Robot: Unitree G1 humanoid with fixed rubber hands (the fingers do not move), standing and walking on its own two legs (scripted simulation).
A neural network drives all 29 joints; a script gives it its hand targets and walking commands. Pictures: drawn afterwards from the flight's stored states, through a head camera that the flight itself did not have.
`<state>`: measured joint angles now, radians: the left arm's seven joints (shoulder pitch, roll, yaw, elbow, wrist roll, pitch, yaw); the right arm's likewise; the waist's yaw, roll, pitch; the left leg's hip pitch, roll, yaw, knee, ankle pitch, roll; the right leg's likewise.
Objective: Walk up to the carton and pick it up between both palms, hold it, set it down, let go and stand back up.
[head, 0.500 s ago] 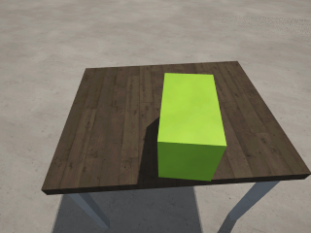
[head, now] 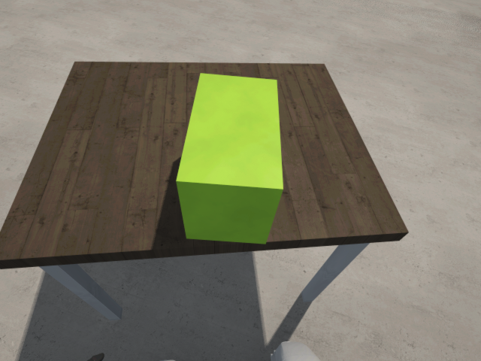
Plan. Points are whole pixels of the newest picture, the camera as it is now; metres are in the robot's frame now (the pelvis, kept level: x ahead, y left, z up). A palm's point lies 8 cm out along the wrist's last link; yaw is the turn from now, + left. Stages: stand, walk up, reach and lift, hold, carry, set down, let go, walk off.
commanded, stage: walk up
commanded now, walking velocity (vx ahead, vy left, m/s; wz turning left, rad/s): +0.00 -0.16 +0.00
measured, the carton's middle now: (232, 157) +0.50 -0.01 +0.01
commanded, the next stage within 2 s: none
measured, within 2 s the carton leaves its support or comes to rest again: neither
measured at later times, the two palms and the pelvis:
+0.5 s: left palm out of the picture -0.05 +0.06 -0.12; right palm out of the picture -0.06 -0.37 -0.14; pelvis -0.01 -0.14 +0.02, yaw +1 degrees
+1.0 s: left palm out of the picture -0.06 +0.09 -0.13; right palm out of the picture -0.07 -0.31 -0.14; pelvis -0.02 -0.12 +0.01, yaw +0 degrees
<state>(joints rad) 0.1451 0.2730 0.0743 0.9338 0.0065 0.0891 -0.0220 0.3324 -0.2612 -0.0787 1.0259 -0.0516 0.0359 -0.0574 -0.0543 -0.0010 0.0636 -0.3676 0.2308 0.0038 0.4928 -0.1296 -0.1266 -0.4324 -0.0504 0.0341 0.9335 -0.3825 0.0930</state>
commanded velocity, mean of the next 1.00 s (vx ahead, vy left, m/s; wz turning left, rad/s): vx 0.00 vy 0.00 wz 0.00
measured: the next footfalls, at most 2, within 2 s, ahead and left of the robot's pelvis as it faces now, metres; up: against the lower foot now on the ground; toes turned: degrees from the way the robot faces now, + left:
right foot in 0.06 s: +0.00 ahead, -0.19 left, +0.00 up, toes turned -2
left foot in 0.66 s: -0.01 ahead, -0.01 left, +0.00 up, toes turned +0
